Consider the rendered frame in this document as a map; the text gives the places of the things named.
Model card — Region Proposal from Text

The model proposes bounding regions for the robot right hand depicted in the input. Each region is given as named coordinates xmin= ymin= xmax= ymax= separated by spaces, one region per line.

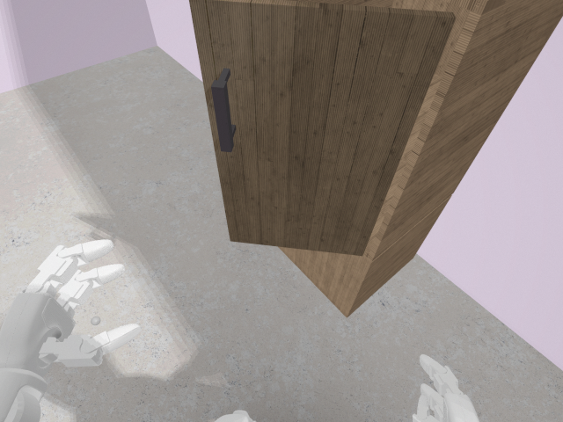
xmin=413 ymin=354 xmax=479 ymax=422

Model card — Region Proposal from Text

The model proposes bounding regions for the handle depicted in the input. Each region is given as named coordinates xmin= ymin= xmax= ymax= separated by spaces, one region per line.
xmin=211 ymin=68 xmax=236 ymax=152

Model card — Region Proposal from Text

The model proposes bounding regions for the robot left forearm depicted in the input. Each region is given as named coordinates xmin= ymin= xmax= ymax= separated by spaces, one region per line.
xmin=0 ymin=367 xmax=48 ymax=422

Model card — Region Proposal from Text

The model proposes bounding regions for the robot left hand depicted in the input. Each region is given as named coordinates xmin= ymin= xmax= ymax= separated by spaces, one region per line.
xmin=0 ymin=239 xmax=142 ymax=377

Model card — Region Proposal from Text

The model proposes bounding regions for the cupboard door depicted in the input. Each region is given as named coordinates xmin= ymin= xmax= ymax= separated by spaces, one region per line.
xmin=189 ymin=0 xmax=456 ymax=256

